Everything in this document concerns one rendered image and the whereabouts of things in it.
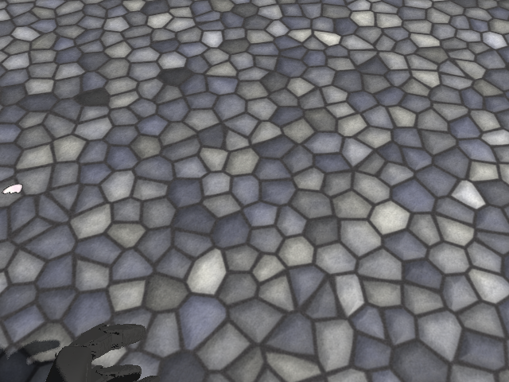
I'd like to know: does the robot left hand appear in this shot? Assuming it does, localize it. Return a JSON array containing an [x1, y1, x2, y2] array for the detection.
[[45, 323, 160, 382]]

